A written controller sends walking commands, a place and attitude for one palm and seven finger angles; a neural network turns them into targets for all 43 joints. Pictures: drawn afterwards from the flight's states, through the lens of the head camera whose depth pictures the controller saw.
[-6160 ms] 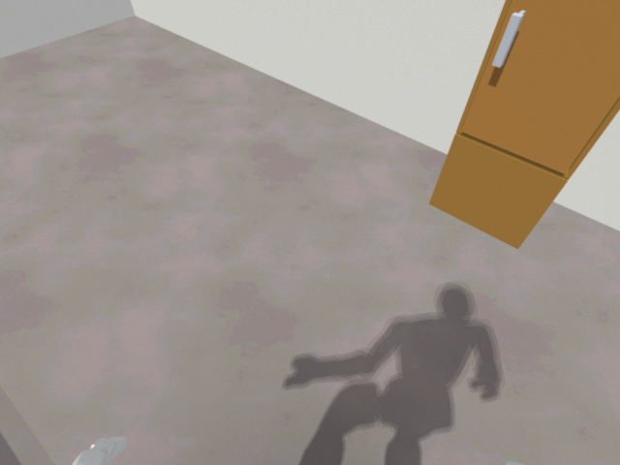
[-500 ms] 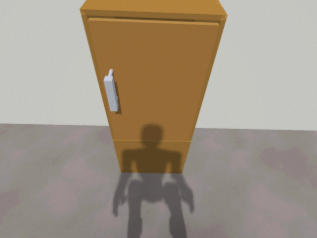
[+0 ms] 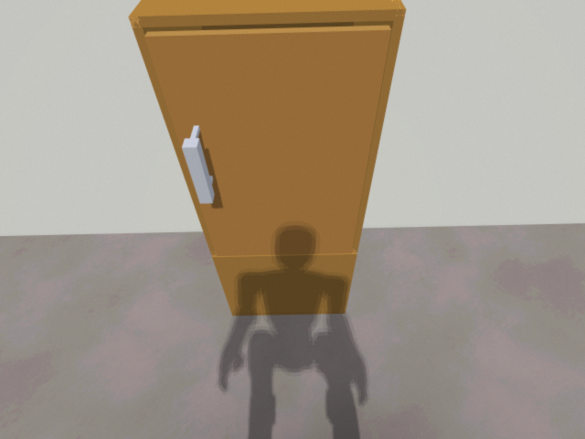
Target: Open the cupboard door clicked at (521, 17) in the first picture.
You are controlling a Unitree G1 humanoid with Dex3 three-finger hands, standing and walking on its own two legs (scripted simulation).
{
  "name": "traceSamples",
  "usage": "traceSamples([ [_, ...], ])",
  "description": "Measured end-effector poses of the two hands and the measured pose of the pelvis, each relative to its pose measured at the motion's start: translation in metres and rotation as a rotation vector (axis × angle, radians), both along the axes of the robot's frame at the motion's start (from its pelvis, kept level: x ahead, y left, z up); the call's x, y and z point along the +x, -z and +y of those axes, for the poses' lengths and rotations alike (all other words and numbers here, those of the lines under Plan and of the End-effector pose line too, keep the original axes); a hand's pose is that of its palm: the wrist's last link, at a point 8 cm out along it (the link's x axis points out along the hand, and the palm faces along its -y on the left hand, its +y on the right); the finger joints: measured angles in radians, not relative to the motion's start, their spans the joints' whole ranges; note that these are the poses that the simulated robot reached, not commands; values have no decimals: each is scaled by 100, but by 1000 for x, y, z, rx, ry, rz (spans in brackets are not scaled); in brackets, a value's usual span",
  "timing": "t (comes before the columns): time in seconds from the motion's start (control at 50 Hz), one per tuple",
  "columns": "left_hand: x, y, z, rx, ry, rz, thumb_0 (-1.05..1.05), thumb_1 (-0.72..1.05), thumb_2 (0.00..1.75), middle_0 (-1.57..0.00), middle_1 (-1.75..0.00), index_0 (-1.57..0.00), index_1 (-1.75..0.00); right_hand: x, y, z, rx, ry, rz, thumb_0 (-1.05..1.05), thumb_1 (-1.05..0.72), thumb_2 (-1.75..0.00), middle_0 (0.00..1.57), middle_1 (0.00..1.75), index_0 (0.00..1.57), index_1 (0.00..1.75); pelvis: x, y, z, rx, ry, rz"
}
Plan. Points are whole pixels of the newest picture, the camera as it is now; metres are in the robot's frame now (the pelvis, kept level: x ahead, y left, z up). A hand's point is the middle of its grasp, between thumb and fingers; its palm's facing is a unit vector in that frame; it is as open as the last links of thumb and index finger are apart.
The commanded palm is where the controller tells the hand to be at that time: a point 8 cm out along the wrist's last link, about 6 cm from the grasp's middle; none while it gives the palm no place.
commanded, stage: look again from close up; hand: left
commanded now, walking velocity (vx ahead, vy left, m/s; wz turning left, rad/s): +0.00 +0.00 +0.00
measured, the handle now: (201, 165) +0.59 +0.22 +0.02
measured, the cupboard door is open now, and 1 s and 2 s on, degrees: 0 0 0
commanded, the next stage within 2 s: raise the hand with hooked fingers in 0.28 s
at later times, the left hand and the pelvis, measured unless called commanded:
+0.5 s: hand out of the picture +0.12 +0.17 -0.09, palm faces +0.27 -0.94 -0.23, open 7.3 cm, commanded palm +0.11 +0.21 -0.06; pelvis +0.00 -0.03 +0.00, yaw +1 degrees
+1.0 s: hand (150, 421) +0.15 +0.19 -0.02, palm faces +0.10 -0.99 -0.07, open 9.8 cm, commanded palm +0.13 +0.25 -0.03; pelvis -0.05 -0.03 -0.09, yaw +3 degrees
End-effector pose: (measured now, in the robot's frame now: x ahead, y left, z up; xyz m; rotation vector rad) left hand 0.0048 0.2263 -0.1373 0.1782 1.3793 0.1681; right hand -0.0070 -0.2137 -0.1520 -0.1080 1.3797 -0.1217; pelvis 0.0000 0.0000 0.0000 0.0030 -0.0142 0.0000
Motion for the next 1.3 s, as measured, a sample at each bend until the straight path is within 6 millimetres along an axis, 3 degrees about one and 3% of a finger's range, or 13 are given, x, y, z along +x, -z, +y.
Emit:
traceSamples([
  [0.4,0,-2,-32,-2,-14,-4,1,92,90,-20,-30,-20,-30,15,-1,-37,-13,-7,-13,0,-91,-89,20,30,20,30,2,-2,-31,8,3,6],
  [0.44,25,-18,-26,21,-88,-173,2,93,90,-20,-30,-21,-30,23,-7,-45,-46,-3,-98,1,-92,-89,20,30,20,30,0,0,-33,8,4,6],
  [0.58,158,-140,-19,68,-46,-1064,2,87,87,-20,-34,-21,-35,100,-35,-76,-140,-17,-562,1,-91,-89,20,30,20,30,-13,10,-35,11,-33,59],
  [0.64,181,-157,-24,-20,42,-1323,2,80,85,-21,-38,-21,-38,134,-53,-85,-162,-52,-731,1,-91,-89,20,30,20,30,-23,23,-39,22,-16,120],
  [0.7,172,-141,-28,-117,139,-1422,1,74,82,-21,-41,-21,-42,161,-66,-91,-180,-108,-851,1,-91,-89,20,30,20,30,-30,41,-42,25,-8,161],
  [0.78,133,-91,-21,-184,119,-1289,1,64,78,-22,-47,-22,-47,186,-70,-89,-205,-176,-925,1,-91,-89,20,30,20,30,-37,61,-40,21,-16,196],
  [0.84,102,-71,-5,-139,34,-1216,1,57,75,-23,-52,-23,-52,196,-64,-77,-207,-218,-938,1,-91,-89,20,30,19,30,-40,72,-37,4,-28,212],
  [0.94,96,-97,19,-3,51,-1389,2,45,71,-23,-59,-24,-59,191,-32,-43,-157,-281,-878,1,-91,-89,20,30,19,30,-47,87,-31,-34,-48,228],
  [1.0,119,-116,20,-37,154,-1496,2,38,68,-23,-63,-24,-64,175,-10,-22,-103,-279,-819,1,-91,-89,20,30,20,30,-53,93,-26,-54,-55,229],
  [1.06,148,-117,16,-133,250,-1451,1,31,65,-24,-68,-24,-68,151,5,-7,-59,-229,-756,1,-90,-89,20,30,20,30,-58,93,-20,-59,-50,231],
  [1.12,166,-108,18,-213,251,-1304,1,24,62,-24,-72,-25,-73,126,8,-1,-41,-159,-699,1,-90,-89,20,30,20,30,-58,85,-14,-53,-38,229],
  [1.18,166,-110,28,-199,181,-1229,1,17,59,-25,-77,-26,-77,105,2,-3,-54,-106,-660,1,-90,-89,20,30,20,30,-54,75,-9,-41,-23,225],
  [1.3,151,-138,55,-18,93,-1351,1,3,53,-26,-86,-26,-86,91,-10,-19,-115,-135,-619,1,-90,-89,20,30,20,30,-48,66,-2,-40,-29,221],
])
